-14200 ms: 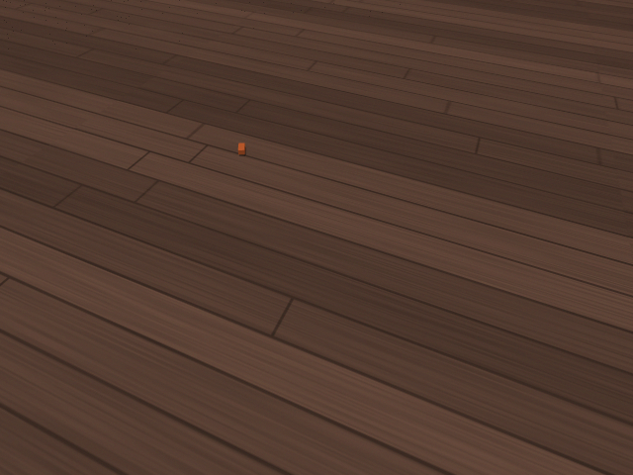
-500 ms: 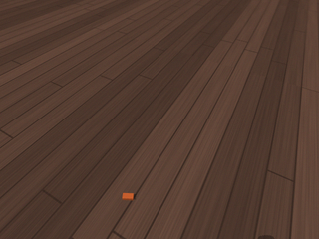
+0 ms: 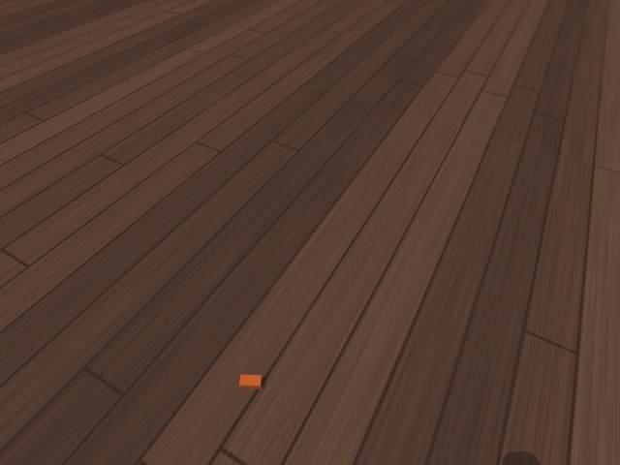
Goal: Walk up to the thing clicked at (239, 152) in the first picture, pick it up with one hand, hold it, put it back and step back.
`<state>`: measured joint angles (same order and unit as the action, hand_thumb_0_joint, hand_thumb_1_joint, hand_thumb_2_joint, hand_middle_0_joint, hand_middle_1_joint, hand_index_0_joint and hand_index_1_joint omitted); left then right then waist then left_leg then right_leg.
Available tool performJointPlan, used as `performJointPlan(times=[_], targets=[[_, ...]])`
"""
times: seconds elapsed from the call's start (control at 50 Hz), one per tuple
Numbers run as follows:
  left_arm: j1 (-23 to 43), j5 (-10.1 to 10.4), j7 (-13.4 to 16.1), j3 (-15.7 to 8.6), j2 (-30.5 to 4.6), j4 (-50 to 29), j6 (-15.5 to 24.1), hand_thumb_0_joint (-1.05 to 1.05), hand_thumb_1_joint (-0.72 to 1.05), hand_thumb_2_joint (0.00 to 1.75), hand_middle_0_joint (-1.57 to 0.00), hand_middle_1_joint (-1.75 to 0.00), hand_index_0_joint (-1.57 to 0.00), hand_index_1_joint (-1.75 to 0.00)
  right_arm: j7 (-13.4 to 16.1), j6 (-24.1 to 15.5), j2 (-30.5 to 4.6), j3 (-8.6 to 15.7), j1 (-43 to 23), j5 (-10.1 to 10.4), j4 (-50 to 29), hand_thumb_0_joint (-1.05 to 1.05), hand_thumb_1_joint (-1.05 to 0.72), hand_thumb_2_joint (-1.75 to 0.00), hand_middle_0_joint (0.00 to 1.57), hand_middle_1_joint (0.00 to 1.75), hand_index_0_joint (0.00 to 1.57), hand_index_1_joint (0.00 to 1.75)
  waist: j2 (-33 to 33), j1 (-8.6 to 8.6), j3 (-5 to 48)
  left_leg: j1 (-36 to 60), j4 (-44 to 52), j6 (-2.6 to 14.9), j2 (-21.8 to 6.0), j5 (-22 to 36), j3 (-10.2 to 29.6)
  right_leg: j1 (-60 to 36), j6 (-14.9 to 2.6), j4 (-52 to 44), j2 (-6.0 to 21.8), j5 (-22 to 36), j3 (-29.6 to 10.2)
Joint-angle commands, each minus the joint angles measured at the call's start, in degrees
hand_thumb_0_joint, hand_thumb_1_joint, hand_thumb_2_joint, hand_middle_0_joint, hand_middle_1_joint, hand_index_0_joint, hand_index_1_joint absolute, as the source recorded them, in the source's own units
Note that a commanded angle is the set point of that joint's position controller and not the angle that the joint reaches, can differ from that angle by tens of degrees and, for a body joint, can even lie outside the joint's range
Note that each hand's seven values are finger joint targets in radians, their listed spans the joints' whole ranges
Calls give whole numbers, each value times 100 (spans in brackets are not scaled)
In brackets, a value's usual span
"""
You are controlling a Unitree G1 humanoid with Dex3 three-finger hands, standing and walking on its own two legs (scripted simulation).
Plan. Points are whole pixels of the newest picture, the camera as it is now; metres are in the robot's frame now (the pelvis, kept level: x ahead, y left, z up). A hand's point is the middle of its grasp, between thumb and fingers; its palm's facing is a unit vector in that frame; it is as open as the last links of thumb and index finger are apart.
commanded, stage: stand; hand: left
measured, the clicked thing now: (250, 381) +0.52 +0.17 -0.77
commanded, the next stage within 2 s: none
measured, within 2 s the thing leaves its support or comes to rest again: neither
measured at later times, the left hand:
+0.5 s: hand out of the picture +0.09 +0.25 -0.15, palm faces -0.02 -0.94 -0.34, open 7.4 cm
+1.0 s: hand out of the picture +0.09 +0.25 -0.15, palm faces -0.02 -0.94 -0.34, open 7.4 cm
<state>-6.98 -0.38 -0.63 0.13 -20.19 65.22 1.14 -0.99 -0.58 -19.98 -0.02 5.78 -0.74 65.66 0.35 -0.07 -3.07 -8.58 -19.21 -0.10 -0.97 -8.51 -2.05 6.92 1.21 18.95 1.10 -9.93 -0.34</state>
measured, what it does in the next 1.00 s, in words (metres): stands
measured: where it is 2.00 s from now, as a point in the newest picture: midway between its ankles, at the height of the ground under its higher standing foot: outside the picture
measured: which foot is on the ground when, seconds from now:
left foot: down 0.00-1.00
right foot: down 0.00-1.00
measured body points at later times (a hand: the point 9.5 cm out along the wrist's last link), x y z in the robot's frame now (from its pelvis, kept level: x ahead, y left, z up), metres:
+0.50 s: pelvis +0.01 +0.00 +0.00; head +0.02 -0.01 +0.45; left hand +0.09 +0.30 -0.13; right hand +0.10 -0.30 -0.13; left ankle +0.02 +0.12 -0.75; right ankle +0.01 -0.13 -0.75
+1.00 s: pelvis +0.01 +0.00 +0.00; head +0.02 +0.00 +0.45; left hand +0.09 +0.30 -0.13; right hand +0.09 -0.30 -0.13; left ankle +0.02 +0.12 -0.75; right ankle +0.01 -0.13 -0.75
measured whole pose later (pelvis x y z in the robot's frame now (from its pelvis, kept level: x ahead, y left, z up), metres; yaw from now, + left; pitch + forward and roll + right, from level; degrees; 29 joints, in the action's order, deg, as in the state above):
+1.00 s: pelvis +0.01 +0.00 +0.00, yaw +0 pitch -2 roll +0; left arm -6.6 -0.4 -0.3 0.2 -20.2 64.7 0.9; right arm -0.5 -0.3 -20.1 -0.3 5.8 -0.6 65.4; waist 0.3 0.0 -2.5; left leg -6.9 -18.7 -0.4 -1.3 -9.4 -1.6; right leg 4.6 0.9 17.4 0.8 -10.4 0.1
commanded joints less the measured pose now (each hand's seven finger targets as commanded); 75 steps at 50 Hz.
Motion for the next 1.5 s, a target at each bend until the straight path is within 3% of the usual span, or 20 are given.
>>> performJointPlan(times=[0.0,0.12,0.18,0.24,0.28,0.5,0.56,0.64,0.84,1.12,1.3,1.48], targets=[[338,-2,75,-214,-1211,-365,110,0,90,90,-20,-30,-20,-30,86,-152,-1226,230,-257,16,-349,0,-90,-90,20,30,20,30,-27,-35,536,251,316,106,-691,533,644,-29,-189,-322,659,608,-515],[322,-2,85,-218,-1223,-342,96,0,90,90,-20,-30,-20,-30,99,-146,-1213,211,-266,26,-336,0,-90,-90,20,30,20,30,-59,-36,536,308,300,97,-701,706,622,-87,-178,-321,666,765,-473],[259,-2,84,-201,-1173,-305,78,0,90,90,-20,-30,-20,-30,101,-132,-1229,204,-328,28,-328,0,-90,-90,20,30,20,30,-10,-2,363,195,398,76,-681,361,663,10,-154,-394,627,419,-446],[282,-8,91,-204,-1204,-345,107,0,90,90,-20,-30,-20,-30,103,-133,-1225,214,-331,29,-361,0,-90,-90,20,30,20,30,-58,-14,556,451,233,100,-705,832,606,-29,-162,-374,678,881,-456],[302,-17,98,-210,-1207,-349,101,0,90,90,-20,-30,-20,-30,112,-135,-1226,206,-278,24,-357,0,-90,-90,20,30,20,30,-47,-30,548,364,245,108,-713,842,594,-127,-162,-367,689,978,-456],[320,-14,100,-223,-1229,-342,92,0,90,90,-20,-30,-20,-30,104,-123,-1221,219,-353,31,-396,0,-90,-90,20,30,20,30,-84,-12,405,348,372,84,-687,458,630,0,-175,-471,649,479,-442],[356,-11,97,-214,-1192,-364,99,0,90,90,-20,-30,-20,-30,105,-126,-1241,213,-343,25,-387,0,-90,-90,20,30,20,30,-17,-19,491,348,320,97,-697,651,613,-131,-182,-446,677,725,-443],[354,-11,101,-221,-1211,-359,85,0,90,90,-20,-30,-20,-30,116,-118,-1214,211,-312,25,-383,0,-90,-90,20,30,20,30,-30,-14,410,279,367,82,-679,463,624,-91,-183,-463,661,525,-447],[326,-16,110,-218,-1215,-378,81,0,90,90,-20,-30,-20,-30,123,-114,-1226,211,-261,20,-380,0,-90,-90,20,30,20,30,-27,-23,520,363,308,107,-704,713,617,-166,-200,-421,679,784,-421],[215,-16,98,-226,-1206,-356,60,0,90,90,-20,-30,-20,-30,119,-119,-1212,205,-256,24,-387,0,-90,-90,20,30,20,30,-21,3,308,261,432,101,-675,370,652,-47,-198,-472,639,392,-414],[205,-28,96,-224,-1223,-414,78,0,90,90,-20,-30,-20,-30,128,-132,-1235,211,-243,21,-414,0,-90,-90,20,30,20,30,-62,5,498,455,318,142,-705,674,613,-80,-195,-439,679,728,-446],[190,-20,117,-227,-1245,-410,72,0,90,90,-20,-30,-20,-30,129,-110,-1226,215,-227,20,-409,0,-90,-90,20,30,20,30,-45,-11,390,374,348,119,-686,596,623,-57,-193,-442,665,625,-442]])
